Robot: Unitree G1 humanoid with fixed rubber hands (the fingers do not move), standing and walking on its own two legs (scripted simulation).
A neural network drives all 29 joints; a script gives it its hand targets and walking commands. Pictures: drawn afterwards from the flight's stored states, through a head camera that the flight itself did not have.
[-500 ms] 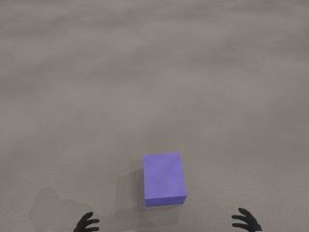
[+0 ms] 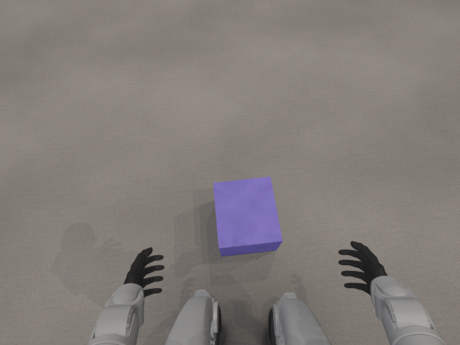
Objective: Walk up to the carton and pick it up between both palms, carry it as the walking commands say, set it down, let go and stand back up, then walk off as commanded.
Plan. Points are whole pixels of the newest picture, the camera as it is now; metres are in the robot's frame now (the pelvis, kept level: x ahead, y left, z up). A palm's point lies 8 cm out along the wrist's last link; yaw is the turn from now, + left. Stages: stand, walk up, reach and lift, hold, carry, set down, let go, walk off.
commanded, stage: reach and lift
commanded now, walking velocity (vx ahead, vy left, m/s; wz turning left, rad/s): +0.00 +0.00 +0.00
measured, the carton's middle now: (245, 217) +0.48 -0.01 -0.63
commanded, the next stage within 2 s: none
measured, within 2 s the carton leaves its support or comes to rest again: neither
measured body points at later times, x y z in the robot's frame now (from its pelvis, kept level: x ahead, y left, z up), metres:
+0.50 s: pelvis -0.05 -0.01 -0.04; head +0.18 +0.00 +0.35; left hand +0.35 +0.21 -0.14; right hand +0.38 -0.22 -0.14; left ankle +0.04 +0.12 -0.68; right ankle +0.03 -0.13 -0.68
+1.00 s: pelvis -0.03 +0.00 -0.06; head +0.28 -0.01 +0.27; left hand +0.48 +0.21 -0.17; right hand +0.51 -0.21 -0.16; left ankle +0.04 +0.12 -0.68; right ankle +0.03 -0.13 -0.68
